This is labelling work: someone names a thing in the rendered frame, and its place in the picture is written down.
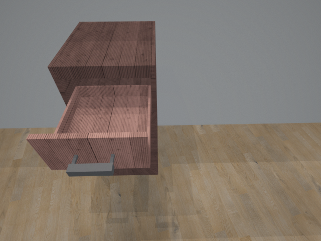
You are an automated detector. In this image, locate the drawer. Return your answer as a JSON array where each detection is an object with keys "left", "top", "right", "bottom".
[{"left": 26, "top": 85, "right": 151, "bottom": 170}]

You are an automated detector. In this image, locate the handle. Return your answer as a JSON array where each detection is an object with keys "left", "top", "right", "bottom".
[{"left": 66, "top": 154, "right": 115, "bottom": 177}]

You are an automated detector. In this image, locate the cabinet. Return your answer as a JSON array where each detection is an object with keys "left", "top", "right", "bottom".
[{"left": 48, "top": 21, "right": 158, "bottom": 176}]

